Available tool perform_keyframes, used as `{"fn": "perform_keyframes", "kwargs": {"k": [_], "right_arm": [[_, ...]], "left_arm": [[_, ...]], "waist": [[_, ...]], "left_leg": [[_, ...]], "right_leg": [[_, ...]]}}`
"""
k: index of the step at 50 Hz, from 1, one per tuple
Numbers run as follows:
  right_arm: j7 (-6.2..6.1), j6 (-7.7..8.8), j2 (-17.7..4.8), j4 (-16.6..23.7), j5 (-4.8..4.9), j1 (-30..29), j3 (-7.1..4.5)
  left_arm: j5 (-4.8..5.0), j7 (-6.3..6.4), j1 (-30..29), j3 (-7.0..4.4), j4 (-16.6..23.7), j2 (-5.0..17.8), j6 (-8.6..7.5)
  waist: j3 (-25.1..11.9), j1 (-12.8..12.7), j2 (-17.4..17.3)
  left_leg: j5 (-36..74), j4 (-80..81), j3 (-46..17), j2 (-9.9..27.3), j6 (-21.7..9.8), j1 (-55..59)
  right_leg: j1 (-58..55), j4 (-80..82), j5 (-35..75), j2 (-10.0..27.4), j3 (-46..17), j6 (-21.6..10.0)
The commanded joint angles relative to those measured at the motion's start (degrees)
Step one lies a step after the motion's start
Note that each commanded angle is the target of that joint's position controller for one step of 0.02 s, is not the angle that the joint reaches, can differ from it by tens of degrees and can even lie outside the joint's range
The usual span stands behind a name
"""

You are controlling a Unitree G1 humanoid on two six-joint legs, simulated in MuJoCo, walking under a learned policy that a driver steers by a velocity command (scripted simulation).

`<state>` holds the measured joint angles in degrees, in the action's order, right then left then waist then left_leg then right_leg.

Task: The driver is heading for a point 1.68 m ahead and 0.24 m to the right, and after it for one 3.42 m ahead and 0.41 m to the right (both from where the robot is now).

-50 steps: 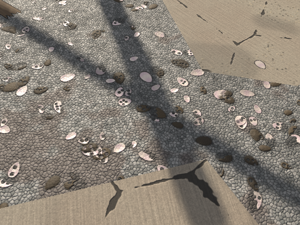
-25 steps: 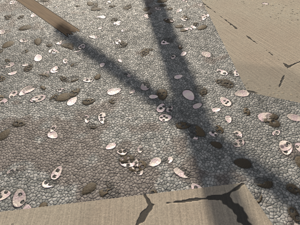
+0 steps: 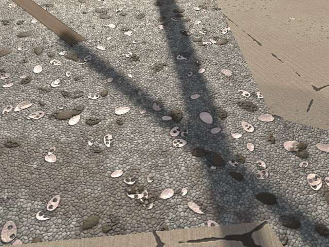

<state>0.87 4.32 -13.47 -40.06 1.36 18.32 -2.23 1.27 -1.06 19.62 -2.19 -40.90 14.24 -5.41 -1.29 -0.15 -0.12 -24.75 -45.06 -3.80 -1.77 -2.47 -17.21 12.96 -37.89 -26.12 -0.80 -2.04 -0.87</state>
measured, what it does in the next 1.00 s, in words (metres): walks ahead: left foot, then right foot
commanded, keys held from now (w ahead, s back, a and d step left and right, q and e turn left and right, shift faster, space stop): w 1.00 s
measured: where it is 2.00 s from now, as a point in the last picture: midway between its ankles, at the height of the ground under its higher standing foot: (159, 137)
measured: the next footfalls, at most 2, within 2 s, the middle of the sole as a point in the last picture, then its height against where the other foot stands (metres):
left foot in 0.18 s outside the picture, level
right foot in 0.72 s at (184, 245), level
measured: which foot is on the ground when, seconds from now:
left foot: up 0.00-0.16, down 0.18-0.74, up 0.76-1.00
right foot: down 0.00-0.18, up 0.20-0.70, down 0.72-1.00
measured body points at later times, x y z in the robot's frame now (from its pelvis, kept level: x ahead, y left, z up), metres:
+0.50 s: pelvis +0.21 +0.07 +0.03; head +0.23 +0.09 +0.48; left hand +0.41 +0.32 -0.06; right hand +0.22 -0.19 -0.09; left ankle +0.13 +0.15 -0.72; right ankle +0.37 -0.10 -0.65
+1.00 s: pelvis +0.50 +0.03 +0.03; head +0.52 +0.03 +0.48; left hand +0.55 +0.31 -0.09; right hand +0.66 -0.23 -0.07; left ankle +0.62 +0.21 -0.65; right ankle +0.49 -0.05 -0.72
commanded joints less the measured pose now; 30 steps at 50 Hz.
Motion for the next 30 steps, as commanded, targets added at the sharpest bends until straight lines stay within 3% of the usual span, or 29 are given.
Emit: {"fn": "perform_keyframes", "kwargs": {"k": [1,3,5,6,7,8,9,10,11,12,13,14,15,16,18,21,25,30], "right_arm": [[0.44,2.20,-5.3,10.1,0.59,-14.1,-1.01],[0.88,1.90,-4.5,11.5,1.14,-17.1,-0.24],[2.11,1.99,-4.4,9.8,0.84,-13.0,0.07],[2.54,1.87,-4.2,7.2,0.38,-7.2,-0.25],[2.44,1.36,-6.2,4.2,-0.19,-0.5,-1.62],[1.92,0.50,-8.9,2.2,-0.44,5.7,-3.16],[1.01,0.03,-10.6,1.2,-0.87,12.8,-3.99],[0.22,-0.01,-16.2,2.4,-1.47,15.8,-4.08],[0.52,0.66,-15.5,3.7,-1.61,12.5,-3.56],[0.54,1.01,-13.1,4.1,-1.07,6.9,-2.92],[0.59,1.10,-11.3,4.1,-0.88,4.0,-2.49],[0.87,1.14,-10.7,4.4,-1.68,2.0,-2.26],[0.95,1.17,-9.7,4.5,-2.27,0.3,-1.94],[0.77,1.30,-9.1,4.2,-2.26,-0.4,-1.76],[0.45,1.75,-8.2,2.8,-1.49,0.6,-1.46],[-0.12,1.46,-9.1,0.7,-1.08,3.0,-1.67],[-1.18,0.58,-9.9,-1.8,-0.84,5.8,-1.57],[-1.40,-0.32,-10.8,-5.0,-0.43,9.6,-1.80]], "left_arm": [[0.22,-0.09,11.2,-3.82,0.6,11.9,-0.12],[0.14,0.77,10.5,-3.58,0.3,11.6,1.39],[0.24,1.69,1.5,-3.51,2.4,13.1,3.10],[0.40,1.69,-3.1,-3.48,3.5,13.9,3.52],[0.24,1.62,-4.5,-3.19,3.9,13.3,3.37],[-0.10,1.54,-4.4,-2.48,3.9,11.1,2.72],[-0.95,1.48,-4.5,-1.49,4.4,7.7,1.94],[-2.13,1.66,-1.9,0.02,6.3,2.0,1.25],[0.65,1.71,2.1,-0.60,6.4,4.5,0.26],[2.43,1.57,-0.6,-1.46,6.2,7.5,-0.04],[1.81,1.47,-4.6,-1.55,6.4,8.4,-0.18],[0.46,1.53,-5.2,-1.62,5.6,7.9,-0.20],[-0.20,1.25,-4.3,-1.95,5.0,8.0,0.00],[-0.19,0.79,-3.2,-2.03,4.2,7.8,0.31],[-0.66,0.46,-3.2,-1.89,3.1,6.9,1.00],[-1.39,0.47,-9.5,-1.34,4.8,5.6,1.06],[-0.76,-0.70,-19.4,-0.27,7.1,3.6,0.01],[-0.14,-2.48,-26.9,-0.18,9.4,3.9,-0.92]], "waist": [[5.4,-6.8,10.6],[5.8,-6.8,6.3],[4.6,-2.4,7.1],[2.9,1.4,8.1],[0.4,4.9,7.7],[-2.6,8.2,5.1],[-5.9,11.6,-0.8],[-9.3,8.8,-18.0],[-8.5,6.3,-17.5],[-0.5,4.2,-9.3],[4.2,4.0,-4.0],[4.4,2.7,-1.6],[3.9,1.2,-2.6],[3.0,0.2,-5.3],[2.7,-0.3,-4.5],[3.9,1.1,-2.3],[5.4,4.2,-3.4],[7.4,5.5,-3.1]], "left_leg": [[-14.0,-12.7,1.5,1.3,-0.6,-35.7],[-13.4,-10.1,0.9,5.3,-0.9,-38.8],[0.8,3.4,3.4,4.8,-0.8,-19.5],[12.7,8.5,6.5,1.5,-0.2,-3.3],[21.5,10.1,9.1,-2.0,0.7,10.6],[20.5,9.9,9.9,-2.9,0.5,19.4],[15.3,11.2,3.3,1.8,-1.1,27.7],[5.3,22.5,-24.7,18.2,-7.3,29.2],[-8.4,34.0,-46.8,23.4,-13.2,28.5],[-12.9,34.5,-42.3,24.0,-13.1,24.8],[-5.2,33.4,-32.9,21.6,-12.1,19.2],[3.2,32.6,-26.1,18.4,-10.8,15.7],[9.5,33.3,-20.7,15.5,-9.8,13.5],[14.4,34.0,-17.3,14.3,-9.5,12.2],[23.5,34.8,-11.7,12.8,-9.6,12.2],[33.0,35.8,-7.1,12.5,-9.5,13.8],[32.0,37.5,-2.3,10.5,-7.3,13.1],[33.6,35.3,-2.8,14.0,-7.8,20.4]], "right_leg": [[-23.8,17.4,25.2,22.5,-33.8,-19.0],[-24.6,18.3,23.3,22.4,-29.3,-15.4],[-10.8,21.7,21.3,16.7,-17.9,-10.4],[-0.6,21.8,22.2,12.7,-11.5,-8.4],[6.0,18.3,26.1,10.1,-7.6,-7.0],[9.3,10.6,29.5,7.3,-3.4,-5.1],[15.1,-4.3,24.6,3.7,0.0,-2.3],[22.1,-26.2,-7.1,-1.6,-0.8,1.0],[30.6,-35.7,-6.8,-3.4,-7.3,1.0],[36.2,-38.6,-1.3,1.4,-6.0,0.1],[36.2,-36.3,4.9,4.3,-4.1,-0.8],[33.5,-33.7,9.3,6.0,-3.9,-1.1],[30.7,-31.3,12.3,7.2,-3.8,-1.2],[28.3,-29.6,14.1,7.8,-3.3,-0.8],[28.0,-26.9,15.8,7.6,-1.8,0.2],[31.9,-18.7,21.4,7.4,-0.3,1.7],[27.5,-1.7,32.5,5.1,2.3,1.9],[27.1,7.7,32.1,3.1,2.5,-0.4]]}}
Keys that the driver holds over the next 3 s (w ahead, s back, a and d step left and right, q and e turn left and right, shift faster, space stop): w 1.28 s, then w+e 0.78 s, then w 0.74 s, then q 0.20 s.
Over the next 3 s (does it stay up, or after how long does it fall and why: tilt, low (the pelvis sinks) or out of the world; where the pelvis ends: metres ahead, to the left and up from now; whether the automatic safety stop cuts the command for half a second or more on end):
stays up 1.52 -0.22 0.02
